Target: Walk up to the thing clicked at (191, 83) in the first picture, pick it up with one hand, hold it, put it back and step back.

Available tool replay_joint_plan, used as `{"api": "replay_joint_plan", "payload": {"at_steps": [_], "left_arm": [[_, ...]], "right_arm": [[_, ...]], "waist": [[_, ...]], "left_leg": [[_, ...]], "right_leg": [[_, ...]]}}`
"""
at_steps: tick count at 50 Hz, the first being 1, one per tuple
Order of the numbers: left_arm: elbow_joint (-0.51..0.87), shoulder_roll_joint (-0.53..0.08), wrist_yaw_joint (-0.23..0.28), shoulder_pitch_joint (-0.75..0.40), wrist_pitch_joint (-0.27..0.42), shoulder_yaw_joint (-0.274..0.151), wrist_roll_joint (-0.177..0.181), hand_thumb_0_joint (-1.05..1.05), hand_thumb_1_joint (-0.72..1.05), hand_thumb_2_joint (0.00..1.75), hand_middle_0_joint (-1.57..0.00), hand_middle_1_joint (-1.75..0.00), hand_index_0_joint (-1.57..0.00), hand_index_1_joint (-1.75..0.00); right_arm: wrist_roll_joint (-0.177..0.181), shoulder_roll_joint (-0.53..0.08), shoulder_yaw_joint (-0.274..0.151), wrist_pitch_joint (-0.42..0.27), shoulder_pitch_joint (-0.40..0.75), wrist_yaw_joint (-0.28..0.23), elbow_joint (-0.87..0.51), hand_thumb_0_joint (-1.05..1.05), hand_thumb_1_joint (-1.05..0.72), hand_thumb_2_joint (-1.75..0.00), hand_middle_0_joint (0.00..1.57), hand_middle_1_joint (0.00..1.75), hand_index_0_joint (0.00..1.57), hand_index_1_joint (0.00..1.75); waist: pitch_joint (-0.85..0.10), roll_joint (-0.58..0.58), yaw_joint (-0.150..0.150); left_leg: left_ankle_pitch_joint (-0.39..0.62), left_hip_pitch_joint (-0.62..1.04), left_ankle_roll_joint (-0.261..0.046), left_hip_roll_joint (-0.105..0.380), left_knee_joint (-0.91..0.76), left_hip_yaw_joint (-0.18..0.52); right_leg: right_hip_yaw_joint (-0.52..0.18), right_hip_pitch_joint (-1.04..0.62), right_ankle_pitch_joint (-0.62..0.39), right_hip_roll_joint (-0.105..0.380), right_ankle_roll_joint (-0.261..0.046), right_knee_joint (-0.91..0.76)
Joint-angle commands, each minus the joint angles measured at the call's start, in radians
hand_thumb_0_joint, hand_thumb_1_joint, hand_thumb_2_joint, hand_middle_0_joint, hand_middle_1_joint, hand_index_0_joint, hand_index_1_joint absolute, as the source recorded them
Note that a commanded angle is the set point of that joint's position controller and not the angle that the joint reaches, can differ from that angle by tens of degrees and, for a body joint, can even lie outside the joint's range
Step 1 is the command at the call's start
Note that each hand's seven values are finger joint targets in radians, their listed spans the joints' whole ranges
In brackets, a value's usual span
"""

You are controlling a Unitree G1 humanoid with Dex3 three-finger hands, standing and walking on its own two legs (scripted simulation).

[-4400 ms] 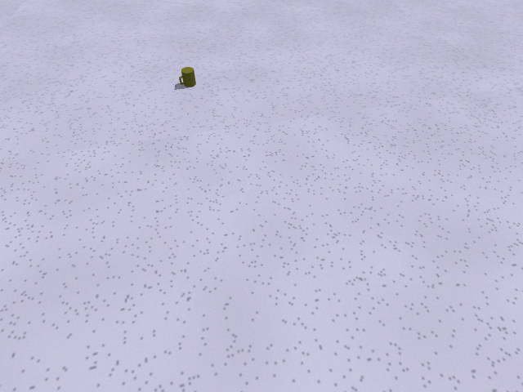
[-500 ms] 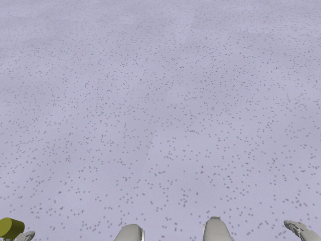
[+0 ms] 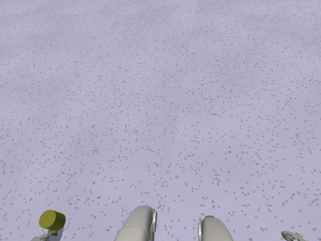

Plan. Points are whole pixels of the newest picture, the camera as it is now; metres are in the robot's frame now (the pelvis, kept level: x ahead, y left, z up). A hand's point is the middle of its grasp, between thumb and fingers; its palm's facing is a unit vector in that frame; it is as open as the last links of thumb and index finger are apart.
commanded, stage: walk up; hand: left
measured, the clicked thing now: (53, 223) +0.24 +0.66 -0.68
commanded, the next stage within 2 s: none
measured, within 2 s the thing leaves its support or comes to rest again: neither
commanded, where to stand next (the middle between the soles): -0.17 +0.54 m, yaw -13 degrees
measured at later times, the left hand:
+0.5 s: hand out of the picture +0.01 +0.52 -0.12, palm faces -0.16 -0.83 -0.54, open 7.4 cm
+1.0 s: hand out of the picture -0.09 +0.79 -0.13, palm faces -0.10 -0.81 -0.58, open 7.4 cm
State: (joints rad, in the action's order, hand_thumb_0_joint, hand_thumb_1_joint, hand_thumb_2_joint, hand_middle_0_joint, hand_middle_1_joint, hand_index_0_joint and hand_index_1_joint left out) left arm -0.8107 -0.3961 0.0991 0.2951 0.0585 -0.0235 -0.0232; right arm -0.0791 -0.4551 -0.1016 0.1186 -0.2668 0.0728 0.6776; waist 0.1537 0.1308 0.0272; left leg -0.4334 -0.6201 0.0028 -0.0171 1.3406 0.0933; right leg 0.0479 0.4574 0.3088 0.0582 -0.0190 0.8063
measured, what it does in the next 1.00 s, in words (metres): steps to the left: left foot, then right foot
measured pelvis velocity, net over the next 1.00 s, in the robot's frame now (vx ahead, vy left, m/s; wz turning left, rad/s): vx -0.21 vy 0.48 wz -0.11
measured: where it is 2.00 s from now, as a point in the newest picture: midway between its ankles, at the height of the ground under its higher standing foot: outside the picture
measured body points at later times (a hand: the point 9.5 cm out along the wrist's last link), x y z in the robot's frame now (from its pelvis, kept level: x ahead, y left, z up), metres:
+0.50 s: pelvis -0.09 +0.24 +0.00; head -0.03 +0.20 +0.44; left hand +0.02 +0.56 -0.08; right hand -0.05 -0.09 -0.12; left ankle -0.03 +0.27 -0.69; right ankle -0.06 +0.14 -0.70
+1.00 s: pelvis -0.21 +0.48 +0.00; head -0.16 +0.46 +0.44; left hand -0.09 +0.83 -0.09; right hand -0.16 +0.15 -0.11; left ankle -0.15 +0.58 -0.70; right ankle -0.18 +0.35 -0.64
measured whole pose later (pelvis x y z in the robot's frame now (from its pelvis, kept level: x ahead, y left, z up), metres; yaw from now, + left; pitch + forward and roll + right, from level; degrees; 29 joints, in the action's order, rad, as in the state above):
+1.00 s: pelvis -0.21 +0.48 +0.00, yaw -6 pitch -3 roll -2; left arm -0.88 -0.49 0.11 0.25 0.02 -0.09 0.02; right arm -0.07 -0.39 -0.08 0.11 -0.23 0.05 0.69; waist 0.18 0.05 0.05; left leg -0.41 -0.45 -0.02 0.02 0.91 0.02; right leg 0.02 0.61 0.51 -0.04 -0.03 1.23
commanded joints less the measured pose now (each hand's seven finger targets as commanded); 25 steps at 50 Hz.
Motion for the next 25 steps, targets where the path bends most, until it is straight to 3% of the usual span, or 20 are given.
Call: {"api": "replay_joint_plan", "payload": {"at_steps": [1, 4, 5, 6, 7, 8, 9, 10, 11, 12, 13, 14, 15, 16, 19, 21, 22, 23, 24, 25], "left_arm": [[0.062, -0.391, 0.017, -0.006, 0.012, -0.141, -0.016, 0.0, 0.9, 0.9, -0.2, -0.3, -0.2, -0.3], [0.054, -0.439, 0.013, 0.016, 0.01, -0.158, -0.03, 0.0, 0.9, 0.9, -0.2, -0.3, -0.2, -0.3], [0.051, -0.441, 0.011, 0.019, 0.007, -0.158, -0.026, 0.0, 0.9, 0.9, -0.2, -0.3, -0.2, -0.3], [0.056, -0.436, 0.011, -0.013, 0.002, -0.151, -0.02, 0.0, 0.9, 0.9, -0.2, -0.3, -0.2, -0.3], [0.053, -0.388, 0.014, -0.014, -0.007, -0.136, -0.019, 0.0, 0.9, 0.9, -0.2, -0.3, -0.2, -0.3], [0.047, -0.303, 0.021, 0.0, -0.013, -0.113, -0.011, 0.0, 0.9, 0.9, -0.2, -0.3, -0.2, -0.3], [0.07, -0.252, 0.042, -0.076, -0.01, -0.099, 0.009, 0.0, 0.9, 0.9, -0.2, -0.3, -0.2, -0.3], [0.062, -0.29, 0.056, -0.13, -0.002, -0.093, 0.002, 0.0, 0.9, 0.9, -0.2, -0.3, -0.2, -0.3], [0.033, -0.305, 0.046, -0.13, -0.001, -0.098, 0.016, 0.0, 0.9, 0.9, -0.2, -0.3, -0.2, -0.3], [-0.007, -0.29, 0.042, -0.055, -0.005, -0.106, 0.033, 0.0, 0.9, 0.9, -0.2, -0.3, -0.2, -0.3], [-0.028, -0.295, 0.037, 0.0, -0.007, -0.104, 0.04, 0.0, 0.9, 0.9, -0.2, -0.3, -0.2, -0.3], [-0.041, -0.291, 0.03, 0.039, -0.007, -0.102, 0.041, 0.0, 0.9, 0.9, -0.2, -0.3, -0.2, -0.3], [-0.052, -0.287, 0.022, 0.056, -0.01, -0.1, 0.042, 0.0, 0.9, 0.9, -0.2, -0.3, -0.2, -0.3], [-0.046, -0.276, 0.016, 0.052, -0.012, -0.099, 0.042, 0.0, 0.9, 0.9, -0.2, -0.3, -0.2, -0.3], [-0.012, -0.25, 0.016, 0.079, -0.016, -0.09, 0.043, 0.0, 0.9, 0.9, -0.2, -0.3, -0.2, -0.3], [-0.019, -0.24, 0.019, 0.168, -0.015, -0.093, 0.039, 0.0, 0.9, 0.9, -0.2, -0.3, -0.2, -0.3], [-0.035, -0.244, 0.022, 0.24, -0.012, -0.098, 0.031, 0.0, 0.9, 0.9, -0.2, -0.3, -0.2, -0.3], [-0.025, -0.285, 0.028, 0.258, -0.007, -0.112, 0.016, 0.0, 0.9, 0.9, -0.2, -0.3, -0.2, -0.3], [0.023, -0.361, 0.03, 0.218, -0.002, -0.136, -0.002, 0.0, 0.9, 0.9, -0.2, -0.3, -0.2, -0.3], [0.063, -0.379, 0.035, 0.145, -0.007, -0.14, 0.002, 0.0, 0.9, 0.9, -0.2, -0.3, -0.2, -0.3]], "right_arm": [[0.011, -0.193, -0.081, -0.02, -0.013, 0.01, -0.089, 0.0, -0.9, -0.9, 0.2, 0.3, 0.2, 0.3], [0.015, -0.191, -0.08, -0.02, 0.023, 0.014, -0.09, 0.0, -0.9, -0.9, 0.2, 0.3, 0.2, 0.3], [0.016, -0.194, -0.085, -0.023, 0.0, 0.015, -0.074, 0.0, -0.9, -0.9, 0.2, 0.3, 0.2, 0.3], [0.017, -0.188, -0.09, -0.026, -0.073, 0.014, -0.044, 0.0, -0.9, -0.9, 0.2, 0.3, 0.2, 0.3], [0.009, -0.198, -0.102, -0.033, -0.155, 0.009, -0.009, 0.0, -0.9, -0.9, 0.2, 0.3, 0.2, 0.3], [-0.012, -0.24, -0.113, -0.041, -0.223, 0.001, -0.005, 0.0, -0.9, -0.9, 0.2, 0.3, 0.2, 0.3], [0.003, -0.374, -0.123, -0.047, -0.121, -0.013, -0.047, 0.0, -0.9, -0.9, 0.2, 0.3, 0.2, 0.3], [0.019, -0.389, -0.121, -0.049, -0.003, -0.026, -0.062, 0.0, -0.9, -0.9, 0.2, 0.3, 0.2, 0.3], [0.005, -0.276, -0.098, -0.057, 0.031, -0.034, -0.088, 0.0, -0.9, -0.9, 0.2, 0.3, 0.2, 0.3], [0.0, -0.257, -0.086, -0.058, 0.046, -0.043, -0.09, 0.0, -0.9, -0.9, 0.2, 0.3, 0.2, 0.3], [0.002, -0.258, -0.085, -0.062, 0.054, -0.05, -0.088, 0.0, -0.9, -0.9, 0.2, 0.3, 0.2, 0.3], [0.013, -0.253, -0.081, -0.065, 0.078, -0.051, -0.097, 0.0, -0.9, -0.9, 0.2, 0.3, 0.2, 0.3], [0.011, -0.225, -0.075, -0.064, 0.088, -0.046, -0.104, 0.0, -0.9, -0.9, 0.2, 0.3, 0.2, 0.3], [0.005, -0.196, -0.068, -0.063, 0.075, -0.044, -0.112, 0.0, -0.9, -0.9, 0.2, 0.3, 0.2, 0.3], [-0.001, -0.188, -0.06, -0.054, 0.039, -0.044, -0.124, 0.0, -0.9, -0.9, 0.2, 0.3, 0.2, 0.3], [-0.001, -0.172, -0.052, -0.042, 0.068, -0.041, -0.144, 0.0, -0.9, -0.9, 0.2, 0.3, 0.2, 0.3], [0.005, -0.166, -0.048, -0.035, 0.091, -0.036, -0.157, 0.0, -0.9, -0.9, 0.2, 0.3, 0.2, 0.3], [0.018, -0.127, -0.039, -0.035, 0.051, -0.033, -0.155, 0.0, -0.9, -0.9, 0.2, 0.3, 0.2, 0.3], [0.02, -0.084, -0.028, -0.037, -0.025, -0.028, -0.155, 0.0, -0.9, -0.9, 0.2, 0.3, 0.2, 0.3], [0.001, -0.171, -0.052, -0.024, -0.024, -0.046, -0.154, 0.0, -0.9, -0.9, 0.2, 0.3, 0.2, 0.3]], "waist": [[-0.113, -0.294, 0.004], [-0.123, -0.351, -0.029], [-0.142, -0.334, -0.025], [-0.163, -0.309, 0.018], [-0.193, -0.193, 0.063], [-0.163, 0.024, 0.12], [-0.114, 0.299, 0.126], [-0.06, 0.239, 0.099], [-0.01, 0.035, 0.089], [-0.043, 0.019, 0.054], [-0.071, 0.066, 0.037], [-0.095, 0.127, 0.022], [-0.112, 0.114, 0.023], [-0.112, 0.104, 0.03], [-0.132, 0.094, 0.021], [-0.157, 0.045, -0.027], [-0.185, 0.005, -0.065], [-0.212, -0.117, -0.078], [-0.246, -0.353, -0.057], [-0.217, -0.212, -0.047]], "left_leg": [[0.021, 0.039, -0.002, 0.077, -0.101, -0.026], [-0.12, 0.118, -0.017, 0.09, -0.323, -0.08], [-0.133, 0.18, -0.026, 0.072, -0.392, -0.108], [-0.054, 0.303, -0.036, 0.052, -0.517, -0.146], [-0.033, 0.408, -0.041, 0.016, -0.624, -0.144], [-0.115, 0.435, -0.079, 0.078, -0.811, 0.032], [0.004, 0.291, -0.194, 0.31, -0.951, 0.425], [-0.011, 0.159, -0.294, 0.389, -1.005, 0.553], [0.138, 0.144, -0.242, 0.315, -0.911, 0.382], [0.248, 0.212, -0.201, 0.265, -0.838, 0.299], [0.314, 0.254, -0.178, 0.255, -0.806, 0.264], [0.39, 0.277, -0.204, 0.261, -0.792, 0.228], [0.453, 0.308, -0.196, 0.223, -0.779, 0.173], [0.486, 0.319, -0.175, 0.197, -0.777, 0.136], [0.559, 0.331, -0.196, 0.245, -0.771, 0.157], [0.581, 0.267, -0.161, 0.224, -0.717, 0.126], [0.546, 0.196, -0.115, 0.194, -0.65, 0.085], [0.422, 0.102, -0.049, 0.129, -0.491, 0.031], [-0.142, -0.168, 0.037, 0.028, -0.261, -0.026], [-0.232, -0.182, 0.045, 0.033, -0.06, 0.078]], "right_leg": [[-0.257, 0.028, 0.212, 0.179, -0.181, -0.34], [-0.274, 0.039, 0.188, 0.199, -0.194, -0.32], [-0.253, 0.057, 0.138, 0.194, -0.181, -0.296], [-0.209, 0.125, 0.108, 0.172, -0.153, -0.246], [-0.14, 0.182, 0.131, 0.101, -0.106, -0.079], [-0.048, 0.312, 0.194, -0.049, -0.059, 0.207], [-0.027, 0.429, 0.366, -0.19, -0.02, 0.395], [-0.104, 0.373, 0.331, -0.106, -0.044, 0.482], [-0.138, 0.364, 0.254, -0.087, -0.03, 0.5], [-0.151, 0.361, 0.224, -0.101, -0.03, 0.523], [-0.119, 0.334, 0.186, -0.086, -0.032, 0.51], [-0.068, 0.273, 0.169, -0.077, -0.033, 0.486], [-0.05, 0.23, 0.178, -0.078, -0.023, 0.448], [-0.039, 0.195, 0.179, -0.081, -0.016, 0.41], [-0.019, 0.077, 0.174, -0.041, -0.03, 0.188], [-0.028, -0.092, 0.094, -0.028, -0.05, -0.013], [-0.026, -0.249, -0.037, -0.023, -0.062, -0.183], [-0.134, -0.4, -0.082, 0.029, -0.086, -0.316], [-0.534, -0.574, -0.22, 0.324, -0.202, -0.31], [-0.67, -0.398, -0.317, 0.486, -0.353, -0.334]]}}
